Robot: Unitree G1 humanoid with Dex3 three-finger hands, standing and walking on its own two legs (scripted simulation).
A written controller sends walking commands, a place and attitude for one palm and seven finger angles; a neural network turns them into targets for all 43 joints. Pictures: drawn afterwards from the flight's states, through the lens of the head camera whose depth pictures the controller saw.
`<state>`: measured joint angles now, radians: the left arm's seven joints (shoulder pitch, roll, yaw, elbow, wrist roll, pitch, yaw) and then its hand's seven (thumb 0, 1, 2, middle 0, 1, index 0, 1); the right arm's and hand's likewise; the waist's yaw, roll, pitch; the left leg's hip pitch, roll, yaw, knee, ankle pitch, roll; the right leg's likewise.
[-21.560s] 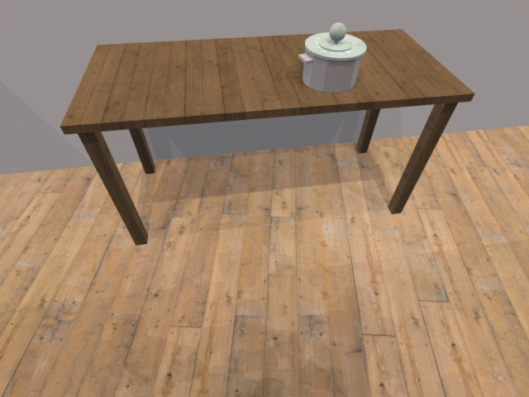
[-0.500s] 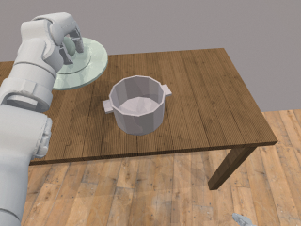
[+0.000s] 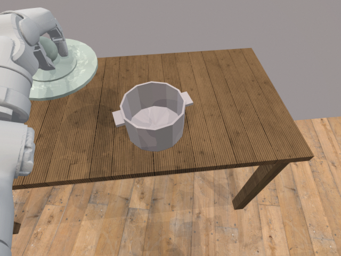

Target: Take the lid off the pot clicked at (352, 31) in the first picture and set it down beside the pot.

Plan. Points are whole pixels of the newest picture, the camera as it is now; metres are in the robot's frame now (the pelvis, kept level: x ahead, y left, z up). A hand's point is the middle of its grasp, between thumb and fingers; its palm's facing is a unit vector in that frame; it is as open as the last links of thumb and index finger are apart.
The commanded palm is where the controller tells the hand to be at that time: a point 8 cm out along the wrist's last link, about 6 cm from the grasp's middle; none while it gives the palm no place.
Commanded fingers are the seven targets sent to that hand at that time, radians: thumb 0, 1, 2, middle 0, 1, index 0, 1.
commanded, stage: move the lid sideways beside the pot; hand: left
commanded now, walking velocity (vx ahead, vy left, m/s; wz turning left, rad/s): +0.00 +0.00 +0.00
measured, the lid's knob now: (43, 50) +0.51 +0.25 +0.21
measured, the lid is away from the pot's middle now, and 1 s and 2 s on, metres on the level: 0.22 0.22 0.23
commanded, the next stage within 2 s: lower the lid onto the table in 0.14 s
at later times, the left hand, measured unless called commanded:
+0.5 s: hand (41, 60) +0.48 +0.25 +0.21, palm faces -0.28 -0.05 -0.96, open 7.1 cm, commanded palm +0.47 +0.25 +0.27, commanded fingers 0.00 0.63 0.98 -0.86 -1.05 -0.93 -1.06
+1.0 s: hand (50, 76) +0.47 +0.24 +0.17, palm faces -0.33 -0.06 -0.94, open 7.1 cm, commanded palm +0.47 +0.25 +0.23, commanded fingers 0.00 0.63 0.98 -0.86 -1.05 -0.93 -1.06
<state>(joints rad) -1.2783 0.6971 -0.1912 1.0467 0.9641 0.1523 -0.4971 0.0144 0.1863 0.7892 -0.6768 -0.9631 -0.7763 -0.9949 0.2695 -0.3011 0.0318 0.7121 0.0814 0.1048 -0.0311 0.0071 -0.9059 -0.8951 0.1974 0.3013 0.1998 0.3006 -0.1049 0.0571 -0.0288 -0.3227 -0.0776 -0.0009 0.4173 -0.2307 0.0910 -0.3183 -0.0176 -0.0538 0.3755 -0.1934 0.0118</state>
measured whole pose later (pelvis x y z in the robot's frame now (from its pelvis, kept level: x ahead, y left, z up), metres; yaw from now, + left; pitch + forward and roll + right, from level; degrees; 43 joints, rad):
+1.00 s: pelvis -0.01 +0.00 +0.00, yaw +0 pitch +8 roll -1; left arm -1.14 0.68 -0.16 1.01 0.94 0.06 -0.44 0.02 0.19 0.79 -0.68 -0.96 -0.78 -1.00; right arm 0.27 -0.30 0.03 0.70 0.08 0.12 -0.04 0.01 -0.91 -0.90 0.20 0.30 0.20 0.30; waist -0.10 0.06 -0.02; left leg -0.34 -0.07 0.00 0.44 -0.23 0.09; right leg -0.33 -0.01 -0.05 0.38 -0.19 0.01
